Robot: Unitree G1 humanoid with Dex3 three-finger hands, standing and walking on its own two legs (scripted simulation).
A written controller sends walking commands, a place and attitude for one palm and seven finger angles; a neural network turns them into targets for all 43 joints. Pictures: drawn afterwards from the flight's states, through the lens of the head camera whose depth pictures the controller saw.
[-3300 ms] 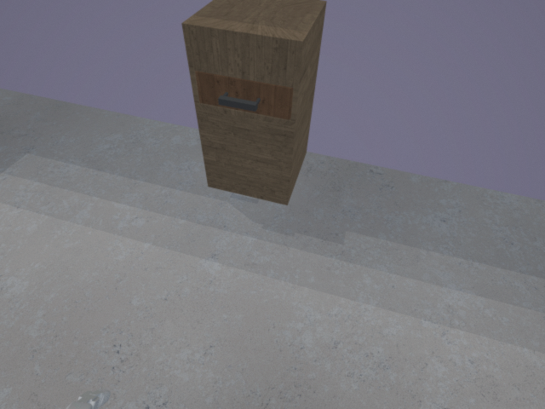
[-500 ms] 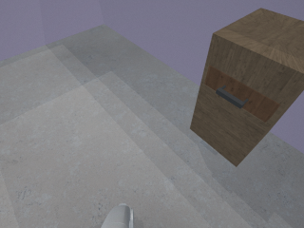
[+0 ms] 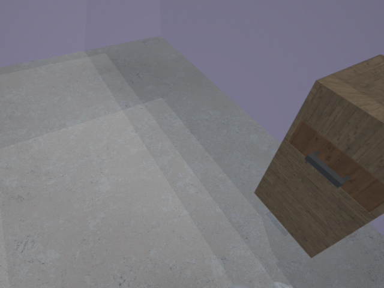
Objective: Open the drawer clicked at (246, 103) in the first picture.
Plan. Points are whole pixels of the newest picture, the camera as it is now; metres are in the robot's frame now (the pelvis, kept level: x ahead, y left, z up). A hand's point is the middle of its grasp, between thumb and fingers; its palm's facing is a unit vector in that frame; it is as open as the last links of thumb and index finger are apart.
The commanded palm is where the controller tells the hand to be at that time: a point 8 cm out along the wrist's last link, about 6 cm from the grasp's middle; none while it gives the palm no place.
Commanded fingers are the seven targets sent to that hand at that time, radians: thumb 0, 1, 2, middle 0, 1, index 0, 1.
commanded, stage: turn to face it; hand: left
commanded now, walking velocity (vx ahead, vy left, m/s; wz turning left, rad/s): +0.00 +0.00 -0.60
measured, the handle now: (327, 166) +0.61 -0.47 -0.21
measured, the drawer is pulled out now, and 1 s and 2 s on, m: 0.00 0.00 0.00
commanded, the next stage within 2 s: take the last steps up to it in 1.32 s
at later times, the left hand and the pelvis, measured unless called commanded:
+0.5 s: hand out of the picture +0.12 +0.11 -0.15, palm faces -0.24 -0.93 -0.28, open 7.4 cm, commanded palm none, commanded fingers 0.00 0.90 0.90 -0.20 -0.30 -0.20 -0.30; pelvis -0.01 -0.07 +0.00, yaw -17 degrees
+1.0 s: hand (130, 276) +0.17 +0.16 -0.18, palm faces -0.49 -0.85 -0.21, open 7.4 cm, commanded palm none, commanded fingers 0.00 0.90 0.90 -0.20 -0.30 -0.20 -0.30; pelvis +0.00 +0.01 +0.00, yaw -35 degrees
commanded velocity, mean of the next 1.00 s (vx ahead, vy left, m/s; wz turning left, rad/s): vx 0.00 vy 0.00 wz -0.60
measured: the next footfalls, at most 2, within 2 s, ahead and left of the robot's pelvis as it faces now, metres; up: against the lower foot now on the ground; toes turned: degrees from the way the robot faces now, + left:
right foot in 0.28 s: +0.02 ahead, -0.16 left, +0.00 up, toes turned -18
left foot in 0.84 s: +0.08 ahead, +0.06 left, +0.00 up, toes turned -28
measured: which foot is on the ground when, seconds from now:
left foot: down 0.00-0.28, up 0.30-0.82, down 0.84-1.00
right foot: up 0.00-0.26, down 0.28-0.84, up 0.86-1.00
